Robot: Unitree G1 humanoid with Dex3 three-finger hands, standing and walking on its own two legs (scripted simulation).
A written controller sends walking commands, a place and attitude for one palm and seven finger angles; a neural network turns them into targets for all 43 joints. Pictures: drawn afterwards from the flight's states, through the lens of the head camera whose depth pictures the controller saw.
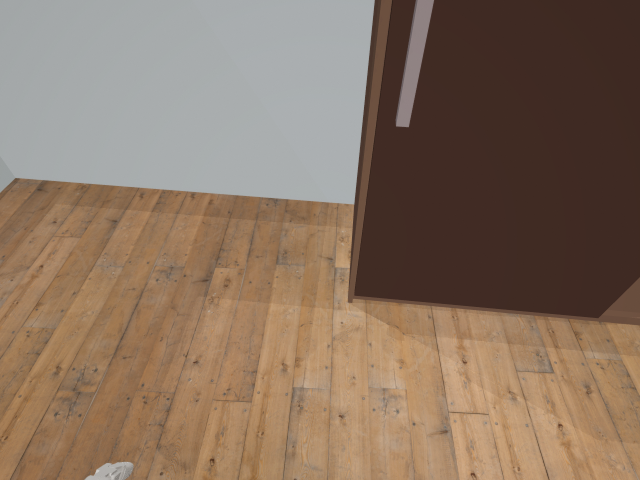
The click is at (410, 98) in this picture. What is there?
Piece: wardrobe's sliding door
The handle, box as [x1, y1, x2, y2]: [396, 0, 433, 126]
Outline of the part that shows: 433,0 416,0 396,115 396,125 398,126 408,126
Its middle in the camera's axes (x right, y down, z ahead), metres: +0.18 -0.38 +0.75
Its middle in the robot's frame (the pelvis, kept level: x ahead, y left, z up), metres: +0.84 -0.14 +0.19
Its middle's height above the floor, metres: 0.96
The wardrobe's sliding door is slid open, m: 0.00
